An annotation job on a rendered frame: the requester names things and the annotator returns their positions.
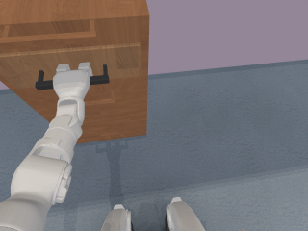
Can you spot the robot left upper arm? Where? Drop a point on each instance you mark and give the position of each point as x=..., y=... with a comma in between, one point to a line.
x=41, y=183

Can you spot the left robot shin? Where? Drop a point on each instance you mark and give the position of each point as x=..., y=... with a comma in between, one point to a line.
x=118, y=206

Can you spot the right robot shin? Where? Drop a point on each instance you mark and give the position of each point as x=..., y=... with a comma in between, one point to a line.
x=175, y=199

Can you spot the cabinet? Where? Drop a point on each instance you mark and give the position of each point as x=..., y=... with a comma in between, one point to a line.
x=115, y=22

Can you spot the handle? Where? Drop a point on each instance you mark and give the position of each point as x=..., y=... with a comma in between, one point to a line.
x=94, y=80
x=48, y=40
x=100, y=103

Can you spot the drawer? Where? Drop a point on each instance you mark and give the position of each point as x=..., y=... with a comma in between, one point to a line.
x=22, y=69

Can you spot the left robot hand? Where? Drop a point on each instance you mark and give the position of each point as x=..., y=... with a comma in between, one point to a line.
x=75, y=82

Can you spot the robot shin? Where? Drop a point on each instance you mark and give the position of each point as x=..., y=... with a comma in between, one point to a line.
x=175, y=199
x=118, y=206

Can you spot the robot left forearm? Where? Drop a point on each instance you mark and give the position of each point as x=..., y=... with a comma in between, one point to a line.
x=62, y=135

